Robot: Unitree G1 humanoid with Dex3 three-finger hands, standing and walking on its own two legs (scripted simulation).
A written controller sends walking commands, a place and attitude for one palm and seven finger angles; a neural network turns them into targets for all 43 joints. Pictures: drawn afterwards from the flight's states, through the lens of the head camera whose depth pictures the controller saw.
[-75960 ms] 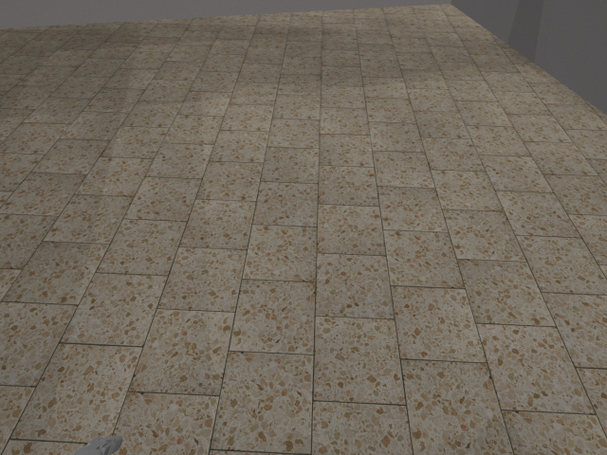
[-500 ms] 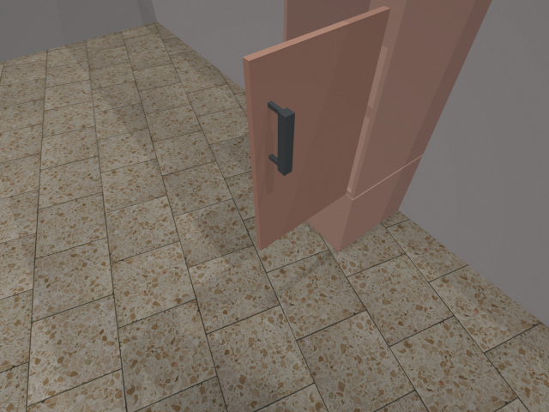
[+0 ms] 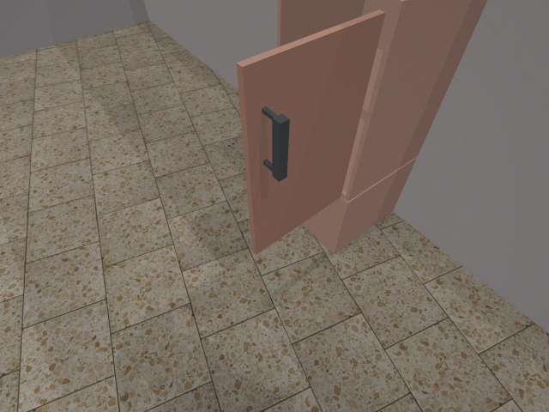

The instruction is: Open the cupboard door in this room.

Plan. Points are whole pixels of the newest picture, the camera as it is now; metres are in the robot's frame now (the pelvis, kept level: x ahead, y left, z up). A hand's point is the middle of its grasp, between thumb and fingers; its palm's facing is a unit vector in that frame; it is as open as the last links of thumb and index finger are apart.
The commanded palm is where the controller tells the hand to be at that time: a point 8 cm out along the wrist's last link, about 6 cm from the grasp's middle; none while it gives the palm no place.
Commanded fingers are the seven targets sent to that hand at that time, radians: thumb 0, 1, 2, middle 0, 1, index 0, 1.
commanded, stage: look to check the result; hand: left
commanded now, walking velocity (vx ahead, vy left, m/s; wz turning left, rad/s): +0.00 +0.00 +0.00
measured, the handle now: (273, 144) +0.60 +0.03 +0.03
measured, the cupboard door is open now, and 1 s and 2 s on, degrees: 92 92 92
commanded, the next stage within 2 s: stand and wait in 0.46 s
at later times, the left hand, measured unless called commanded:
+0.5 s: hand out of the picture +0.07 +0.22 -0.16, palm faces -0.01 -0.96 -0.29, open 7.3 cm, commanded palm none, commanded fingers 0.00 0.90 0.90 -0.20 -0.30 -0.20 -0.30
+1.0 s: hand out of the picture +0.09 +0.22 -0.16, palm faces -0.03 -0.95 -0.31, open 7.3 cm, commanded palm none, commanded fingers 0.00 0.90 0.90 -0.20 -0.30 -0.20 -0.30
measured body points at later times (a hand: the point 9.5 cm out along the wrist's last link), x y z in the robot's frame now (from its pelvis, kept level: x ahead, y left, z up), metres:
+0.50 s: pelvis +0.01 +0.00 +0.00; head +0.04 -0.01 +0.45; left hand +0.07 +0.27 -0.14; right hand +0.08 -0.27 -0.15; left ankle +0.04 +0.11 -0.74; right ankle -0.02 -0.11 -0.74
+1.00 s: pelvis +0.03 -0.01 +0.00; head +0.05 -0.02 +0.45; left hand +0.09 +0.27 -0.14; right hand +0.08 -0.28 -0.15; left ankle +0.04 +0.11 -0.74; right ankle -0.02 -0.11 -0.74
